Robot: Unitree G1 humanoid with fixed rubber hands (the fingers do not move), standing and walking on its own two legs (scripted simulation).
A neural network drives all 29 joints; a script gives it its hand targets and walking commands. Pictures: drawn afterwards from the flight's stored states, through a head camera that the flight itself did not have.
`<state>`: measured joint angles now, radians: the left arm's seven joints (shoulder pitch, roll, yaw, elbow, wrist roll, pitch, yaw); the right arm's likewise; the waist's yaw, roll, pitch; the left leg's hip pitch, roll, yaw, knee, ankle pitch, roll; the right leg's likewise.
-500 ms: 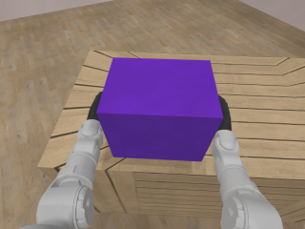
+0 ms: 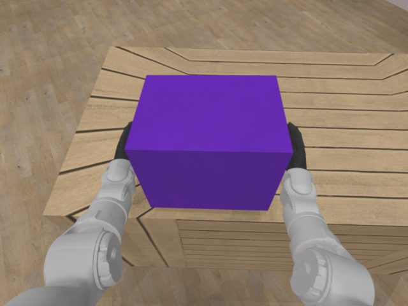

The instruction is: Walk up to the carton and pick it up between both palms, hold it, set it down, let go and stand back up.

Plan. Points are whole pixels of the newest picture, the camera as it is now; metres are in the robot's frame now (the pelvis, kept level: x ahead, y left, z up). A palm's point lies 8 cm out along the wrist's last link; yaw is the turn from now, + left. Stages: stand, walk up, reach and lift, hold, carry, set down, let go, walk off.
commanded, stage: set down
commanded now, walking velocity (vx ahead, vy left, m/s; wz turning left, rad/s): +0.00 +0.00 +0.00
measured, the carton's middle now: (209, 145) +0.43 +0.00 +0.03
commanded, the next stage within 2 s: none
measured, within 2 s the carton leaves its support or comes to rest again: rests again in 0.34 s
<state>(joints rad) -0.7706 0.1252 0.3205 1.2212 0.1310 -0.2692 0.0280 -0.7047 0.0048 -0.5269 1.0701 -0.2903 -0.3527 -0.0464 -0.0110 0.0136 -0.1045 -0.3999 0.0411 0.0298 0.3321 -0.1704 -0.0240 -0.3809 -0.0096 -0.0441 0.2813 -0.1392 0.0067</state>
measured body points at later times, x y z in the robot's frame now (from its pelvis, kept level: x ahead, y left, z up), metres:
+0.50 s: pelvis +0.00 +0.00 -0.01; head +0.10 +0.00 +0.43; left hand +0.43 +0.17 +0.00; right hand +0.41 -0.19 +0.00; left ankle -0.02 +0.13 -0.75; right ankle -0.02 -0.12 -0.75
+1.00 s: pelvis -0.01 +0.00 -0.01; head +0.10 +0.00 +0.43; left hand +0.42 +0.17 -0.01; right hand +0.41 -0.19 +0.00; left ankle -0.02 +0.13 -0.75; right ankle -0.02 -0.12 -0.75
